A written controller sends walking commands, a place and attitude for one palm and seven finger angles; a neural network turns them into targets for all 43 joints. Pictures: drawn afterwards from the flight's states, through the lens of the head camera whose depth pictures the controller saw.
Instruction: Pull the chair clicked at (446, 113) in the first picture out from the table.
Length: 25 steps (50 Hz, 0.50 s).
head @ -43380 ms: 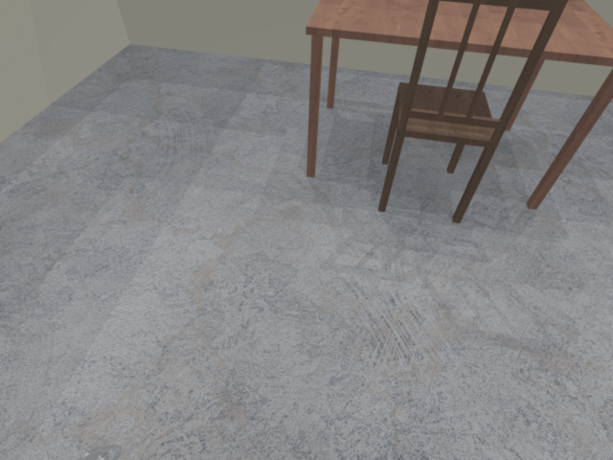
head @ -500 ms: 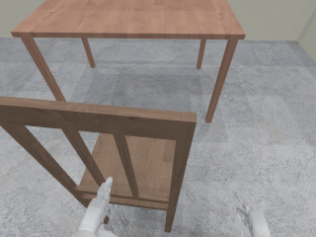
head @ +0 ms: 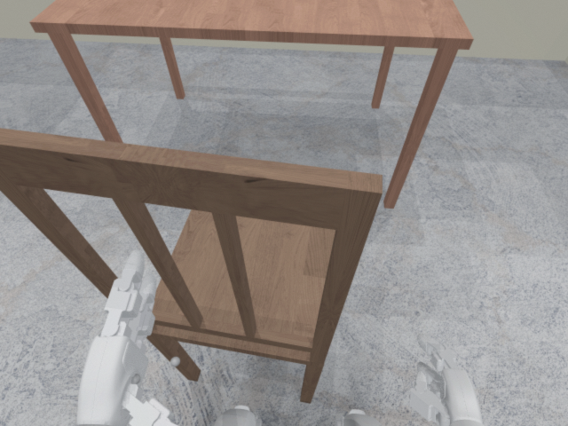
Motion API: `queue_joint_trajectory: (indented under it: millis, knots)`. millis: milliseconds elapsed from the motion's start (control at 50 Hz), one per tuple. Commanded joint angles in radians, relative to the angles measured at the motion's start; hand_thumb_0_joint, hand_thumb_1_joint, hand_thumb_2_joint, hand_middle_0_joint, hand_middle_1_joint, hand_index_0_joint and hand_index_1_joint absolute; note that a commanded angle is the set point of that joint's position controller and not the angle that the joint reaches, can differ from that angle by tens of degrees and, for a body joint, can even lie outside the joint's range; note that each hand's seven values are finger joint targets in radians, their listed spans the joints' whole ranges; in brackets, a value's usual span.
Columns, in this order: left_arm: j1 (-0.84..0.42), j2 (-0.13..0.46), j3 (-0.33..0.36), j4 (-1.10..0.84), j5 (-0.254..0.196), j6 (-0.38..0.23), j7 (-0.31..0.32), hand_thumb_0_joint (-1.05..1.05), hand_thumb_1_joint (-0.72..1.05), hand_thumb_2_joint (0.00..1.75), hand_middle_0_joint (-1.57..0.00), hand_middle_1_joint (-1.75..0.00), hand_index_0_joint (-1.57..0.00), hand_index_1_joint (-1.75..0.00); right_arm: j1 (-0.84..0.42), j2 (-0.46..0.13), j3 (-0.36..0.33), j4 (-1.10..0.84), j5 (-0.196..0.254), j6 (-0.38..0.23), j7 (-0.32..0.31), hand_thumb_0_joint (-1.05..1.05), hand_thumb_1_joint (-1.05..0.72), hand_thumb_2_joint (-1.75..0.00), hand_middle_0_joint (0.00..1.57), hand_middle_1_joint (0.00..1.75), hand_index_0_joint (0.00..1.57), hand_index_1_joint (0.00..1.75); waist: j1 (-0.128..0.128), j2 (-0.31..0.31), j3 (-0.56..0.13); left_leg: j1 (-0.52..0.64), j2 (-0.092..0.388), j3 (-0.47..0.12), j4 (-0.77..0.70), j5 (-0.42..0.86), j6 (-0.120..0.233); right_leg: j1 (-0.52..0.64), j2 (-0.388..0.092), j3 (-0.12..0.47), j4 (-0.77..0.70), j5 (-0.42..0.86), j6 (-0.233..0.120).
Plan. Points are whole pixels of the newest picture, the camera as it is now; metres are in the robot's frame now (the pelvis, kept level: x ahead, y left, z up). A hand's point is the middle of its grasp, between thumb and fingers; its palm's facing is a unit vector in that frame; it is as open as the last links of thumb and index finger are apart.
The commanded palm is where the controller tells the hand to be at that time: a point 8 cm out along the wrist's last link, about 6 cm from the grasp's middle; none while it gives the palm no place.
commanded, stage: draw the hand back to the body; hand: left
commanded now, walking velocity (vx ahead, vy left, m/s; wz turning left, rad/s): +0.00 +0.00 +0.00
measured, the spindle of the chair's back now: (171, 276) +0.31 +0.19 +0.03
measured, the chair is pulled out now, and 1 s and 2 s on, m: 0.58 0.58 0.58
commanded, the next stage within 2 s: step back with the hand held close in 1.26 s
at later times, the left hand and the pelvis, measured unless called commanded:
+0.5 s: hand (73, 338) +0.19 +0.21 +0.15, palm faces +0.29 -0.88 -0.38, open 14.7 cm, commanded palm +0.15 +0.26 +0.19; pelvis +0.02 +0.00 +0.06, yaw +1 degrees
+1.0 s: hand out of the picture +0.22 +0.27 +0.25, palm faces +0.51 -0.75 -0.42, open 8.2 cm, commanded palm +0.16 +0.30 +0.26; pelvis +0.03 +0.00 +0.08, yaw -1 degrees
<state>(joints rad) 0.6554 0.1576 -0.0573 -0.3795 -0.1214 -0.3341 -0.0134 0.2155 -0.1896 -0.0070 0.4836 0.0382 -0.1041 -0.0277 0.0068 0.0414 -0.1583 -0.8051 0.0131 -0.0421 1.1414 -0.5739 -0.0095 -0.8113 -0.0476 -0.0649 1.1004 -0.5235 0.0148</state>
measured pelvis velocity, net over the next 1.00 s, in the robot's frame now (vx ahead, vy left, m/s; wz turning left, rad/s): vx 0.03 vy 0.00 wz -0.01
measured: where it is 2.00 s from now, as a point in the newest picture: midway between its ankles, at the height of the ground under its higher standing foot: outside the picture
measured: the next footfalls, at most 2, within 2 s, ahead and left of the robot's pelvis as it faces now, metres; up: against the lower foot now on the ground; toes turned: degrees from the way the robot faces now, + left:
none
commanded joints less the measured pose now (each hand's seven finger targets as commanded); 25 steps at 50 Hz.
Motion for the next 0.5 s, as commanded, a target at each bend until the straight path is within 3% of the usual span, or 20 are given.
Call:
queue_joint_trajectory:
  millis: [0, 100, 160, 180, 200, 220, 240, 280, 360, 400, 480]
  knots:
    - [0.07, 0.123, 0.064, -0.273, -0.032, 0.031, -0.056, 0.0, -0.55, 0.2, 0.0, 0.0, 0.0, 0.0, -0.077, -0.126, -0.052, -0.213, 0.02, -0.035, -0.03, 0.0, -0.9, -0.9, 0.2, 0.3, 0.2, 0.3, -0.014, -0.022, -0.166, 0.127, -0.012, 0.01, -0.237, 0.272, 0.028, 0.231, 0.025, -0.005, -0.22, 0.202, -0.025]
    - [0.036, 0.178, 0.212, -0.359, -0.098, 0.044, -0.013, 0.0, -0.48, 0.24, -0.01, -0.02, -0.01, -0.02, -0.059, -0.101, -0.044, -0.185, 0.026, -0.041, -0.069, 0.0, -0.9, -0.9, 0.2, 0.3, 0.2, 0.3, -0.004, -0.057, -0.146, 0.177, -0.011, 0.004, -0.266, 0.343, 0.029, 0.293, 0.029, -0.02, -0.263, 0.287, -0.022]
    - [0.054, 0.128, 0.198, -0.303, -0.123, 0.037, -0.033, 0.0, -0.37, 0.29, -0.02, -0.04, -0.02, -0.04, -0.055, -0.098, -0.04, -0.157, 0.032, -0.057, -0.067, 0.0, -0.9, -0.9, 0.2, 0.3, 0.2, 0.3, -0.018, -0.055, -0.094, 0.21, -0.009, 0.005, -0.286, 0.358, 0.026, 0.288, 0.029, -0.029, -0.292, 0.312, -0.013]
    - [0.128, 0.324, 0.263, -0.236, 0.034, 0.159, 0.073, 0.0, -0.33, 0.31, -0.03, -0.05, -0.03, -0.05, -0.055, -0.097, -0.035, -0.169, 0.019, -0.021, -0.092, 0.0, -0.9, -0.9, 0.2, 0.3, 0.2, 0.3, 0.05, -0.013, -0.12, 0.256, 0.032, 0.005, -0.347, 0.383, 0.02, 0.383, -0.011, 0.025, -0.334, 0.323, -0.045]
    - [0.127, 0.229, 0.213, -0.267, 0.044, 0.214, 0.11, 0.0, -0.3, 0.32, -0.04, -0.05, -0.04, -0.05, -0.064, -0.083, -0.021, -0.186, 0.017, -0.012, -0.096, 0.0, -0.9, -0.9, 0.2, 0.3, 0.2, 0.3, 0.025, 0.016, -0.054, 0.273, 0.019, 0.008, -0.371, 0.379, 0.02, 0.391, -0.016, 0.011, -0.368, 0.33, -0.04]
    - [0.106, 0.206, 0.185, -0.298, 0.048, 0.235, 0.121, 0.0, -0.26, 0.34, -0.04, -0.06, -0.04, -0.06, -0.048, -0.088, -0.022, -0.188, 0.016, -0.009, -0.097, 0.0, -0.9, -0.9, 0.2, 0.3, 0.2, 0.3, 0.009, -0.007, -0.05, 0.292, 0.021, 0.007, -0.377, 0.382, 0.019, 0.392, -0.021, 0.007, -0.376, 0.342, -0.035]
    - [0.114, 0.186, 0.182, -0.263, 0.056, 0.256, 0.135, 0.0, -0.22, 0.36, -0.04, -0.07, -0.04, -0.07, -0.058, -0.088, -0.022, -0.171, 0.012, 0.002, -0.099, 0.0, -0.9, -0.9, 0.2, 0.3, 0.2, 0.3, 0.01, 0.0, -0.015, 0.308, 0.022, 0.011, -0.389, 0.393, 0.022, 0.402, -0.019, 0.003, -0.39, 0.355, -0.036]
    - [0.071, 0.203, 0.183, -0.27, 0.066, 0.279, 0.155, 0.0, -0.15, 0.39, -0.05, -0.08, -0.05, -0.08, -0.073, -0.094, -0.013, -0.164, 0.009, 0.011, -0.104, 0.0, -0.9, -0.9, 0.2, 0.3, 0.2, 0.3, 0.01, -0.012, 0.022, 0.35, 0.025, 0.01, -0.419, 0.402, 0.025, 0.419, -0.02, -0.003, -0.43, 0.361, -0.033]
    - [-0.016, 0.281, 0.252, -0.314, 0.072, 0.289, 0.191, 0.0, -0.01, 0.46, -0.07, -0.11, -0.07, -0.11, -0.092, -0.104, -0.001, -0.145, 0.003, -0.006, -0.115, 0.0, -0.9, -0.9, 0.2, 0.3, 0.2, 0.3, 0.017, -0.025, 0.034, 0.435, 0.023, 0.003, -0.494, 0.402, 0.026, 0.491, -0.019, -0.003, -0.502, 0.361, -0.034]
    - [-0.072, 0.33, 0.3, -0.332, 0.074, 0.291, 0.206, 0.0, 0.07, 0.5, -0.08, -0.13, -0.08, -0.13, -0.104, -0.108, 0.004, -0.127, 0.002, -0.023, -0.119, 0.0, -0.9, -0.9, 0.2, 0.3, 0.2, 0.3, 0.022, 0.03, 0.045, 0.468, 0.018, 0.003, -0.526, 0.402, 0.024, 0.53, -0.021, 0.002, -0.537, 0.358, -0.04]
    - [-0.086, 0.316, 0.331, -0.295, 0.07, 0.284, 0.213, 0.0, 0.21, 0.57, -0.1, -0.16, -0.1, -0.16, -0.116, -0.104, 0.01, -0.098, 0.0, -0.042, -0.114, 0.0, -0.9, -0.9, 0.2, 0.3, 0.2, 0.3, 0.027, 0.039, 0.085, 0.531, 0.019, 0.004, -0.586, 0.422, 0.02, 0.563, -0.016, -0.003, -0.579, 0.374, -0.038]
